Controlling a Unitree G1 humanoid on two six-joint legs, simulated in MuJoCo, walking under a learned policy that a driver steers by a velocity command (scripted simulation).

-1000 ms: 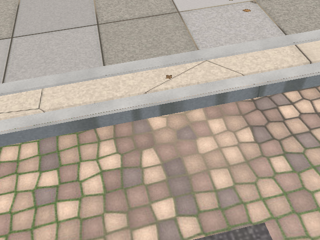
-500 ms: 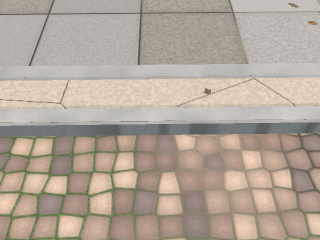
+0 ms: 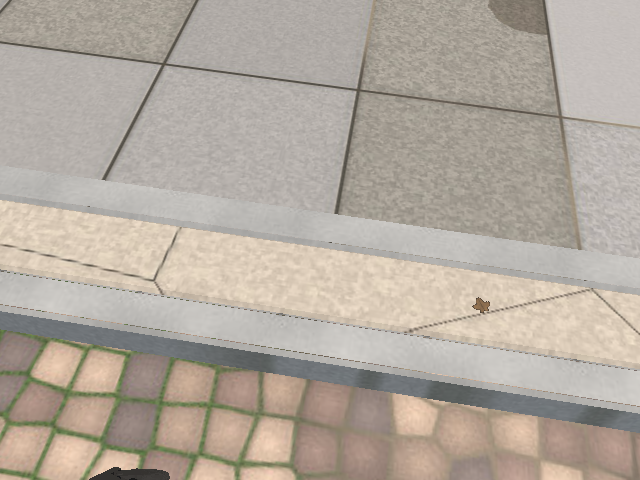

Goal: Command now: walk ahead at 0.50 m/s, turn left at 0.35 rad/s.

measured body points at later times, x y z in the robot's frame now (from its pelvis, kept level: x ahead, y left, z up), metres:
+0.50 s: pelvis +0.28 -0.04 +0.01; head +0.31 -0.05 +0.45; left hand +0.22 +0.20 -0.13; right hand +0.45 -0.26 -0.12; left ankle +0.41 +0.11 -0.69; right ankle +0.22 -0.12 -0.74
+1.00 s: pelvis +0.52 +0.00 +0.00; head +0.53 +0.01 +0.45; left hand +0.69 +0.21 -0.13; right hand +0.41 -0.23 -0.14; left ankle +0.46 +0.08 -0.74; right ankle +0.53 -0.13 -0.49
